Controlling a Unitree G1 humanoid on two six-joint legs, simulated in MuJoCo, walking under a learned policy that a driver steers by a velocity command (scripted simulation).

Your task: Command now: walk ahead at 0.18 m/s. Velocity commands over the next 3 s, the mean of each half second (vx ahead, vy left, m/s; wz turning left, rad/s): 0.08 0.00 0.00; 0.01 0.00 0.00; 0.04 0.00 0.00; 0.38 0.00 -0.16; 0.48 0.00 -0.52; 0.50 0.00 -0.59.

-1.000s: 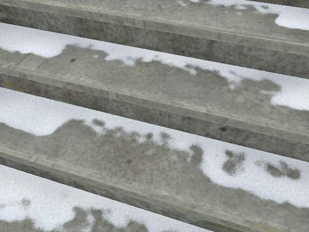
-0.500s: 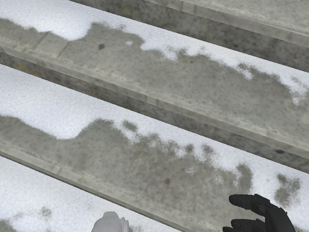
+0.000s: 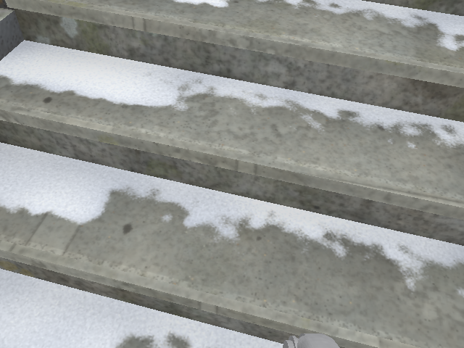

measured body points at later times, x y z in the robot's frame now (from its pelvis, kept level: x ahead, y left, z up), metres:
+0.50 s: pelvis +0.16 -0.07 +0.11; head +0.18 -0.09 +0.56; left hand +0.19 +0.16 -0.03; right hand +0.26 -0.28 -0.03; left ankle +0.16 +0.10 -0.42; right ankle +0.23 -0.13 -0.58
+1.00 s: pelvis +0.25 -0.03 +0.17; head +0.23 -0.02 +0.62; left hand +0.25 +0.18 +0.01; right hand +0.27 -0.25 +0.02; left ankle +0.27 +0.05 -0.58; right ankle +0.23 -0.13 -0.58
